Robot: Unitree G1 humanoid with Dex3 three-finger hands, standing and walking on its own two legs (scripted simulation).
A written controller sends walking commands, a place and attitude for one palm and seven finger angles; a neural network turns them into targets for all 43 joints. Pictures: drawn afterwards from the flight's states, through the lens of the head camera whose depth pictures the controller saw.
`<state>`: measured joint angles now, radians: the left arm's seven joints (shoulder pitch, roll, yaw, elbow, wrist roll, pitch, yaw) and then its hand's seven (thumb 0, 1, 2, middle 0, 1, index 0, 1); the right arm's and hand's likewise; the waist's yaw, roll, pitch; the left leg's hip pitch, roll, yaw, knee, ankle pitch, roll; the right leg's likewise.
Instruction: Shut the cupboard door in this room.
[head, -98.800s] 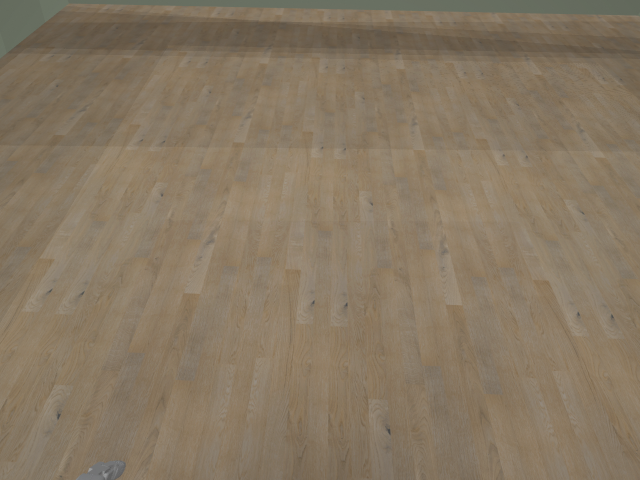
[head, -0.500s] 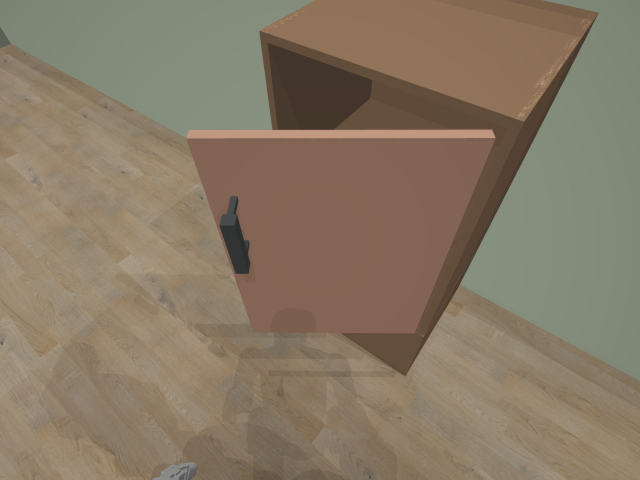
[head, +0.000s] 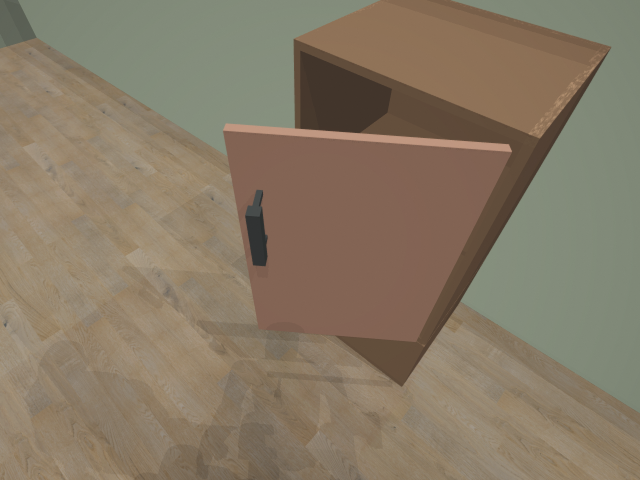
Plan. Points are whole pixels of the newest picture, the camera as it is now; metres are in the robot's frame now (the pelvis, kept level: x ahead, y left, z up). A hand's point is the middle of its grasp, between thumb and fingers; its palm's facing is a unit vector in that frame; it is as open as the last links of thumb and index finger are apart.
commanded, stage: come to a stop and stand still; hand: left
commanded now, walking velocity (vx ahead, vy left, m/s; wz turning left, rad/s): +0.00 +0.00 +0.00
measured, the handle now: (259, 228) +0.49 +0.14 -0.01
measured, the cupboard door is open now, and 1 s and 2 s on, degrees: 36 36 36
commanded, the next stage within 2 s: look again from close up in 0.48 s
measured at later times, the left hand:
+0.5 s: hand out of the picture +0.00 +0.14 -0.17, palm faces +0.02 -0.99 -0.15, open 7.3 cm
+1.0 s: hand out of the picture +0.01 +0.19 -0.18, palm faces +0.02 -0.98 -0.20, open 7.4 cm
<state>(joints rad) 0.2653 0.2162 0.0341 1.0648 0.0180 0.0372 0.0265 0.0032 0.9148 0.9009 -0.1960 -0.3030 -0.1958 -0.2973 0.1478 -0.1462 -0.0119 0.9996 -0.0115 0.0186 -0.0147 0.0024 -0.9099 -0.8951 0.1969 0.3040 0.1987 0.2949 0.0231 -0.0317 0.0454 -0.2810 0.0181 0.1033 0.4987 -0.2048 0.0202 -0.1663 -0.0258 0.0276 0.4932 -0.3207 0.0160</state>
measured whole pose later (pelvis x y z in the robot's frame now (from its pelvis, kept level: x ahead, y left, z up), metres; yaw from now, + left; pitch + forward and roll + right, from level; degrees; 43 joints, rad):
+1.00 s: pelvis +0.00 +0.01 +0.00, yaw +1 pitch -2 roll +0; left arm 0.32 0.18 -0.02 1.02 0.02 -0.01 0.04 0.00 0.91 0.90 -0.20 -0.30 -0.20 -0.30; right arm 0.24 -0.17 0.00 1.00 -0.02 -0.01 0.00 0.01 -0.92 -0.90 0.19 0.30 0.20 0.29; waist 0.00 -0.02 0.01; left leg -0.28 0.01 0.10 0.52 -0.21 0.04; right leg -0.16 -0.03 0.02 0.51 -0.32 0.03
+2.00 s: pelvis +0.02 -0.02 +0.00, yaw -2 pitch -2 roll +0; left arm 0.30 0.17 0.00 1.04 0.01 -0.01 0.05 0.02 0.93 0.90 -0.20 -0.30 -0.20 -0.30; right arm 0.26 -0.13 -0.02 1.10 -0.01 0.01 -0.03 0.02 -0.94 -0.90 0.20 0.30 0.20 0.29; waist 0.00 -0.04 0.04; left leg -0.22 0.04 0.11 0.50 -0.25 0.00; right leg -0.18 -0.02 -0.07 0.51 -0.30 -0.01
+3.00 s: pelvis +0.04 +0.00 +0.00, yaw -2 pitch -1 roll +0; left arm 0.27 0.16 -0.02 1.11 0.01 -0.01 0.04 0.01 0.92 0.90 -0.20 -0.30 -0.20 -0.30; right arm 0.26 -0.15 0.01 1.12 -0.01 -0.02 -0.02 0.01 -0.93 -0.90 0.19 0.30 0.20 0.29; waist 0.00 -0.02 0.05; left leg -0.19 0.01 0.13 0.45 -0.25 0.03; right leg -0.17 -0.04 -0.05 0.47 -0.29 0.01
